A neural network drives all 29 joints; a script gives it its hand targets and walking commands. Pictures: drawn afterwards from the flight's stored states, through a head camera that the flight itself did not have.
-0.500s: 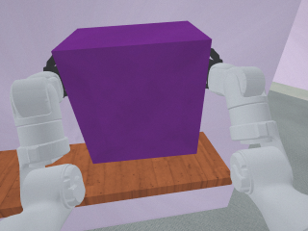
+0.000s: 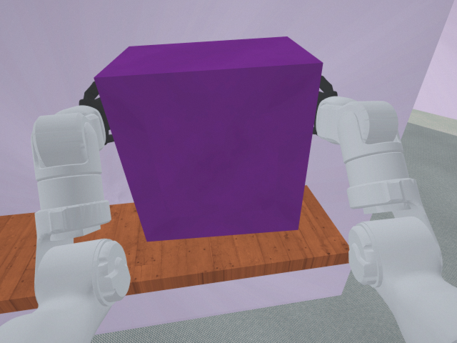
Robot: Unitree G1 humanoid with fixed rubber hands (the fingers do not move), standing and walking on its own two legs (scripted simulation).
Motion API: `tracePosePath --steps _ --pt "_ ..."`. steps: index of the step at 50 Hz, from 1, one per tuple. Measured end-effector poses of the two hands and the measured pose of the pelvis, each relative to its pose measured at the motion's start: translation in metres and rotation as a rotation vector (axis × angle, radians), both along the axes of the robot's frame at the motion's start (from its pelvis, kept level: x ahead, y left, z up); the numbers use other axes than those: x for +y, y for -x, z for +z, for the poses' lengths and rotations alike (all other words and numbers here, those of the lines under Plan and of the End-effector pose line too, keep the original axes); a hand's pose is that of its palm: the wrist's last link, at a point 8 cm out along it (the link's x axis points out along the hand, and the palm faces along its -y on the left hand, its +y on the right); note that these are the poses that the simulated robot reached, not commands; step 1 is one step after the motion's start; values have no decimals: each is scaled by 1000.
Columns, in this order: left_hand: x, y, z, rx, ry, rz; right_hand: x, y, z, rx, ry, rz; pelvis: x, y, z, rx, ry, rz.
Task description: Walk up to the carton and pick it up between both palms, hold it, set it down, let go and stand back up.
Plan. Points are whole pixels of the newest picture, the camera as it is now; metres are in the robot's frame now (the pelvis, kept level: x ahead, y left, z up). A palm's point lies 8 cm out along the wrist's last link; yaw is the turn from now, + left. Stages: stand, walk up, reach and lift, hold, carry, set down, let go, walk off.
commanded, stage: hold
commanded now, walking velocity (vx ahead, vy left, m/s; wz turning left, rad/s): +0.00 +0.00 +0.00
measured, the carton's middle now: (215, 140) +0.35 +0.01 +0.27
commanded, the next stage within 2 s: none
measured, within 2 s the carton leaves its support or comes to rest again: neither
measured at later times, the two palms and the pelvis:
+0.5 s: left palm (85, 107) +0.31 +0.19 +0.34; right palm (331, 101) +0.33 -0.16 +0.34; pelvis +0.00 +0.00 +0.00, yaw +1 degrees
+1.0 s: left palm (97, 126) +0.32 +0.18 +0.31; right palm (330, 115) +0.34 -0.17 +0.31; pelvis -0.01 -0.01 +0.00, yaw +0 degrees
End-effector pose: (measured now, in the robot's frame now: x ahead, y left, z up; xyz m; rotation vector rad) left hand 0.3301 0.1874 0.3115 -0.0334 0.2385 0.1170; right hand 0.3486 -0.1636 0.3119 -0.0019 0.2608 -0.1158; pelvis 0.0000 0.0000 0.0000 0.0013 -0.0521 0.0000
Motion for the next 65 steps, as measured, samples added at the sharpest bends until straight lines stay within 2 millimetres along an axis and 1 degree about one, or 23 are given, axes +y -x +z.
tracePosePath --steps 6,11,14,22,25,28,33,40,48,52,56,65 --pt "2 3 -12 15 3 31 4 -1 -7 14 24 8 -4 3 0 19 0 1" --pt "4 7 -13 13 21 39 6 1 -5 13 23 11 -7 3 0 19 -1 5" --pt "5 10 -6 -9 19 40 7 4 2 -8 7 10 -8 2 0 18 -1 8" --pt "2 16 23 -67 8 34 4 14 24 -64 -20 0 -5 -2 1 5 0 10" --pt "-1 17 30 -60 -2 28 1 17 27 -58 -33 -6 -3 -2 0 -8 1 9" --pt "-3 15 33 -44 -5 18 -2 18 25 -43 -37 -12 -1 -1 0 -20 1 8" --pt "-6 13 29 -31 2 -1 -6 17 18 -30 -40 -14 1 1 -1 -28 0 4" --pt "-9 12 18 -35 16 -5 -10 13 11 -34 -38 -8 -2 5 -2 -24 -1 2" --pt "-8 13 3 -5 2 34 -6 9 3 -6 1 7 -10 8 -2 -19 -3 -1" --pt "-6 15 -1 2 10 40 -4 10 1 1 4 10 -13 8 -2 -21 -5 3" --pt "-4 18 2 -9 19 42 -2 13 4 -8 -1 9 -16 8 -1 -24 -5 9" --pt "-3 19 21 -46 19 27 -2 21 18 -43 -20 -11 -14 6 -1 -31 -3 13"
